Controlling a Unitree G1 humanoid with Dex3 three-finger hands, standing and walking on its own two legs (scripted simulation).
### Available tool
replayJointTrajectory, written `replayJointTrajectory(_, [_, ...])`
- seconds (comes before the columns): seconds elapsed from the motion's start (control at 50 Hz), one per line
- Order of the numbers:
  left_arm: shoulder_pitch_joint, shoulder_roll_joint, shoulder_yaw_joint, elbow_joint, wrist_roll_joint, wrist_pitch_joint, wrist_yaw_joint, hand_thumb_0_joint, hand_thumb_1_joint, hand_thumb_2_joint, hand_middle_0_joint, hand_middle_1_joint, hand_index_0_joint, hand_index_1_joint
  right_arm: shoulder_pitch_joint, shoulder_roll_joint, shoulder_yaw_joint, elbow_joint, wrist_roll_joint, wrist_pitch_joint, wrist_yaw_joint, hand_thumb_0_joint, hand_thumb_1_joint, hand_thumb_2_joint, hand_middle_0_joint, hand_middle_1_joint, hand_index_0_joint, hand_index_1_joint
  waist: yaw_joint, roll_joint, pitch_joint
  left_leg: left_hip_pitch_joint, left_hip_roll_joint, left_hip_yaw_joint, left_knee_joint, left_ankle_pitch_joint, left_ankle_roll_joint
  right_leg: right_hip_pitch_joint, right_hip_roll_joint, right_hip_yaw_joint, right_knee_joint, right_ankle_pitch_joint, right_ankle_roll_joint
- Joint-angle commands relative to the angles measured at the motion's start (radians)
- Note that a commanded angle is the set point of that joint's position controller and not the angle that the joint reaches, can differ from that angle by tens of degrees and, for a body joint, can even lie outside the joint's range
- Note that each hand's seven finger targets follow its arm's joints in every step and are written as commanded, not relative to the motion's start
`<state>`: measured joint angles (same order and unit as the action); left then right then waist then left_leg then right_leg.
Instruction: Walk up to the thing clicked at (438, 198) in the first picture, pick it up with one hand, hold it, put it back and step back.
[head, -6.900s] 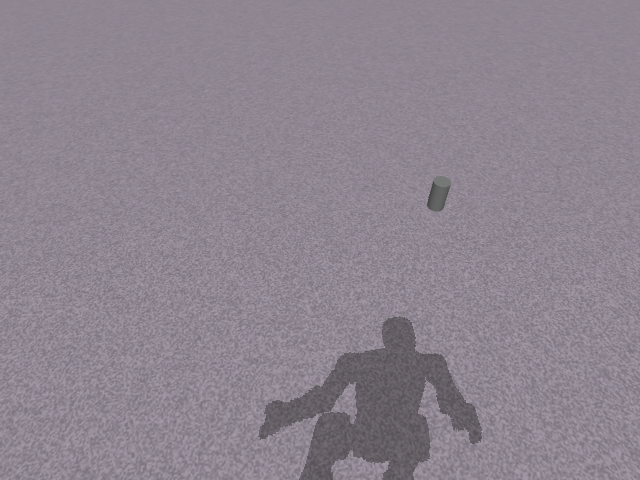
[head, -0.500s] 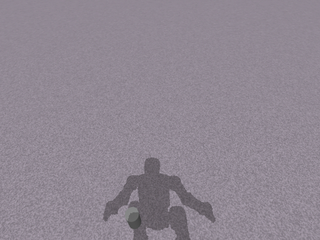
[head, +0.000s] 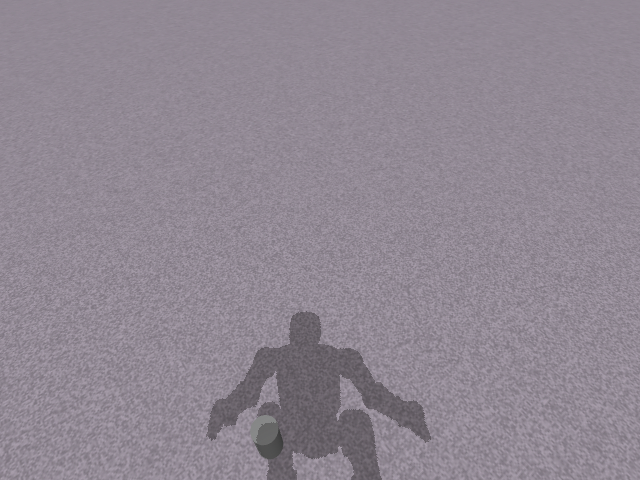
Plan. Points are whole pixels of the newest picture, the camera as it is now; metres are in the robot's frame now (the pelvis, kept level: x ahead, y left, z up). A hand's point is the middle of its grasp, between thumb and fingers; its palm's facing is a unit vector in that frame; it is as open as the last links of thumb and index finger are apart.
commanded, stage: stand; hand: left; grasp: from the side
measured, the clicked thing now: (267, 437) +0.37 +0.19 -0.71
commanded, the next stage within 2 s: go down in 0.76 s
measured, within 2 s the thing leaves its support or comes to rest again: neither
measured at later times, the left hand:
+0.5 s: hand out of the picture +0.08 +0.25 -0.16, palm faces -0.02 -0.94 -0.34, open 7.4 cm
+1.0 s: hand out of the picture +0.12 +0.25 -0.16, palm faces +0.06 -0.95 -0.32, open 8.7 cm
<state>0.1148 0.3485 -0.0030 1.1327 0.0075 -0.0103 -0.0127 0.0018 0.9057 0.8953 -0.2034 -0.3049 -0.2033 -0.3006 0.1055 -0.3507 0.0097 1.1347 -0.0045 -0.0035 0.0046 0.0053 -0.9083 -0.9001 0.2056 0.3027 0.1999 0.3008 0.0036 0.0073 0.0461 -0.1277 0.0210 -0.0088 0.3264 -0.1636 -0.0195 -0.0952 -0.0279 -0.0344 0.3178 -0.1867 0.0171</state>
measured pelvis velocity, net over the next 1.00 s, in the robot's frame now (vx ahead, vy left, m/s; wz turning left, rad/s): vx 0.00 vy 0.00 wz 0.00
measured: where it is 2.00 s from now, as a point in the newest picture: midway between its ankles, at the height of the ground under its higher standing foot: outside the picture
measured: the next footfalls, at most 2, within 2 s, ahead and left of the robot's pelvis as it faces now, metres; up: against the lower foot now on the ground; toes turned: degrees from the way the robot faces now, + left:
none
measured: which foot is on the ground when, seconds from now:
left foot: down 0.00-1.00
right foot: down 0.00-1.00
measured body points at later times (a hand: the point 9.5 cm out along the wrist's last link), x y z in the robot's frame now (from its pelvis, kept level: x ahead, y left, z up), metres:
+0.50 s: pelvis +0.01 +0.00 +0.00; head +0.02 +0.00 +0.45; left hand +0.08 +0.30 -0.13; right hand +0.08 -0.30 -0.13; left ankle +0.01 +0.13 -0.75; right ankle -0.01 -0.13 -0.75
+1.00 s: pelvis +0.00 +0.00 -0.01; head +0.04 +0.00 +0.44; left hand +0.12 +0.30 -0.14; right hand +0.10 -0.28 -0.14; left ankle +0.01 +0.13 -0.75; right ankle -0.01 -0.13 -0.75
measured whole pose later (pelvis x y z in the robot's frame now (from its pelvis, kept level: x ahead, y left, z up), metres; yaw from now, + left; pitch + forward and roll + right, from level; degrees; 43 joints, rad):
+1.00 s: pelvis +0.00 +0.00 -0.01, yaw +0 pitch +2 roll +0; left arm 0.01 0.33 0.08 1.08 -0.01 -0.03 0.00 0.01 0.76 0.75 -0.13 -0.20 -0.12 -0.19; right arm 0.16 -0.31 0.01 0.91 0.05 -0.03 -0.04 0.01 -0.96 -0.92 0.20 0.30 0.20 0.30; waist 0.00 0.00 0.05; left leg -0.29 0.02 -0.01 0.47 -0.22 -0.02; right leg -0.26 -0.03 -0.03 0.46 -0.25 0.02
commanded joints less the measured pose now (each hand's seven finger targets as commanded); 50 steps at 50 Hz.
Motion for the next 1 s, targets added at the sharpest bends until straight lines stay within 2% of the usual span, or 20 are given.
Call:
replayJointTrajectory(0.0, [-0.031, 0.216, 0.044, -0.056, 0.004, -0.017, 0.02, 0.0, 0.9, 0.9, -0.2, -0.3, -0.2, -0.301, -0.041, -0.215, -0.039, -0.06, -0.005, -0.024, -0.012, 0.0, -0.9, -0.9, 0.2, 0.3, 0.2, 0.3, -0.001, -0.007, -0.066, 0.015, 0.111, -0.084, -0.042, 0.138, 0.037, 0.004, -0.114, 0.085, -0.059, 0.119, -0.028])
replayJointTrajectory(0.04, [-0.032, 0.22, 0.045, -0.055, 0.005, -0.018, 0.02, 0.0, 0.9, 0.9, -0.2, -0.3, -0.2, -0.301, -0.041, -0.213, -0.04, -0.061, -0.004, -0.023, -0.011, 0.0, -0.9, -0.9, 0.2, 0.3, 0.2, 0.3, -0.003, -0.01, -0.056, 0.014, 0.109, -0.087, -0.047, 0.118, 0.032, -0.01, -0.11, 0.082, -0.063, 0.083, -0.026])
replayJointTrajectory(0.12, [-0.03, 0.215, 0.045, -0.057, 0.006, -0.017, 0.019, 0.0, 0.9, 0.9, -0.2, -0.3, -0.2, -0.301, -0.046, -0.22, -0.04, -0.063, -0.004, -0.023, -0.012, 0.0, -0.9, -0.9, 0.2, 0.3, 0.2, 0.3, -0.001, 0.007, -0.063, 0.011, 0.107, -0.084, -0.046, 0.101, 0.034, 0.002, -0.115, 0.085, -0.06, 0.096, -0.029])
replayJointTrajectory(0.18, [-0.036, 0.221, 0.047, -0.057, 0.004, -0.019, 0.021, 0.0, 0.9, 0.9, -0.2, -0.3, -0.2, -0.301, -0.041, -0.213, -0.04, -0.065, -0.004, -0.023, -0.012, 0.0, -0.9, -0.9, 0.2, 0.3, 0.2, 0.3, -0.004, -0.006, -0.076, 0.02, 0.111, -0.086, -0.04, 0.163, 0.036, 0.015, -0.115, 0.083, -0.056, 0.137, -0.028])
replayJointTrajectory(0.32, [-0.035, 0.217, 0.044, -0.06, 0.006, -0.02, 0.021, 0.0, 0.9, 0.9, -0.2, -0.3, -0.2, -0.301, -0.034, -0.213, -0.039, -0.065, -0.006, -0.024, -0.014, 0.0, -0.9, -0.9, 0.2, 0.3, 0.2, 0.3, -0.004, -0.006, -0.08, 0.022, 0.113, -0.081, -0.037, 0.17, 0.037, 0.019, -0.118, 0.082, -0.052, 0.154, -0.026])
replayJointTrajectory(0.52, [-0.027, 0.218, 0.045, -0.057, 0.005, -0.018, 0.021, 0.0, 0.9, 0.9, -0.2, -0.3, -0.2, -0.301, -0.038, -0.216, -0.042, -0.063, -0.004, -0.023, -0.013, 0.0, -0.9, -0.9, 0.2, 0.3, 0.2, 0.3, -0.002, -0.006, -0.06, 0.014, 0.109, -0.086, -0.046, 0.129, 0.035, 0.014, -0.115, 0.082, -0.061, 0.102, -0.029])
replayJointTrajectory(0.68, [-0.027, 0.213, 0.044, -0.064, 0.005, -0.017, 0.019, 0.0, 0.9, 0.9, -0.2, -0.3, -0.2, -0.301, -0.038, -0.217, -0.042, -0.065, -0.005, -0.025, -0.014, 0.0, -0.9, -0.9, 0.2, 0.3, 0.2, 0.3, -0.001, 0.005, -0.079, 0.024, 0.112, -0.082, -0.042, 0.175, 0.037, 0.022, -0.119, 0.081, -0.05, 0.152, -0.03])
replayJointTrajectory(0.82, [-0.023, 0.216, 0.043, -0.062, 0.004, -0.018, 0.021, 0.0, 0.9, 0.9, -0.2, -0.3, -0.2, -0.301, -0.037, -0.216, -0.043, -0.063, -0.004, -0.023, -0.013, 0.0, -0.9, -0.9, 0.2, 0.3, 0.2, 0.3, 0.001, -0.005, -0.068, 0.018, 0.109, -0.084, -0.044, 0.156, 0.035, 0.019, -0.117, 0.08, -0.059, 0.128, -0.028])
replayJointTrajectory(0.84, [-0.025, 0.219, 0.045, -0.062, 0.004, -0.017, 0.02, 0.0, 0.82, 0.82, -0.19, -0.22, -0.154, -0.221, -0.041, -0.216, -0.044, -0.063, -0.005, -0.023, -0.014, 0.0, -0.942, -0.918, 0.21, 0.301, 0.206, 0.3, 0.0, -0.006, -0.073, 0.028, 0.109, -0.082, -0.04, 0.16, 0.036, 0.018, -0.119, 0.083, -0.055, 0.134, -0.031])
replayJointTrajectory(0.86, [-0.376, 0.054, 0.048, -0.413, -0.052, -0.11, 0.036, 0.0, 0.74, 0.74, -0.11, -0.14, -0.074, -0.141, -0.015, -0.047, -0.002, -0.344, 0.064, -0.073, -0.035, 0.0, -1.005, -0.927, 0.198, 0.3, 0.199, 0.3, -0.127, 0.019, 0.001, -0.082, -0.023, 0.049, 0.026, 0.005, 0.026, -0.237, 0.021, 0.011, 0.028, 0.084, -0.023])
replayJointTrajectory(0.88, [-0.499, 0.105, 0.068, -0.363, -0.052, -0.105, 0.043, 0.0, 0.66, 0.66, -0.03, -0.06, -0.013, -0.061, 0.033, -0.079, -0.01, -0.289, 0.063, -0.069, -0.044, 0.0, -1.008, -0.932, 0.198, 0.3, 0.199, 0.3, -0.099, 0.003, -0.044, -0.073, -0.029, 0.045, 0.045, -0.018, 0.028, -0.188, 0.018, -0.001, 0.042, 0.056, -0.022])
replayJointTrajectory(0.9, [-0.314, 0.157, 0.113, -0.15, -0.035, -0.058, 0.049, 0.0, 0.58, 0.58, -0.001, -0.035, -0.003, -0.031, 0.069, -0.102, -0.021, -0.269, 0.058, -0.057, -0.049, 0.0, -1.038, -0.941, 0.198, 0.3, 0.199, 0.3, -0.084, -0.056, -0.027, -0.119, -0.034, 0.043, 0.071, -0.043, 0.031, -0.202, 0.027, -0.011, 0.053, 0.013, -0.026])
replayJointTrajectory(0.92, [-0.243, 0.193, 0.144, -0.104, -0.027, -0.044, 0.039, 0.0, 0.5, 0.5, 0.0, -0.061, -0.002, -0.053, 0.075, -0.111, -0.034, -0.302, 0.061, -0.049, -0.049, 0.0, -0.999, -0.93, 0.198, 0.3, 0.199, 0.3, -0.045, -0.062, -0.025, -0.161, -0.026, 0.044, 0.107, -0.024, 0.03, -0.213, 0.03, -0.02, 0.082, 0.008, -0.026])
replayJointTrajectory(0.96, [-0.323, 0.281, 0.195, -0.172, 0.005, -0.051, 0.028, 0.0, 0.34, 0.34, 0.0, -0.068, -0.007, -0.056, 0.11, -0.109, -0.063, -0.34, 0.048, -0.053, -0.063, 0.0, -0.986, -0.925, 0.199, 0.3, 0.199, 0.3, -0.033, -0.04, -0.183, -0.16, -0.029, 0.041, 0.168, 0.032, 0.032, -0.206, 0.024, -0.006, 0.148, 0.074, -0.024])
replayJointTrajectory(0.98, [-0.261, 0.27, 0.212, -0.142, 0.019, -0.044, 0.015, 0.0, 0.26, 0.26, -0.001, -0.065, -0.012, -0.053, 0.119, -0.103, -0.072, -0.367, 0.042, -0.058, -0.058, 0.0, -0.986, -0.924, 0.199, 0.3, 0.2, 0.3, -0.028, -0.015, -0.222, -0.181, -0.034, 0.041, 0.198, 0.058, 0.029, -0.205, 0.021, -0.002, 0.186, 0.102, -0.026])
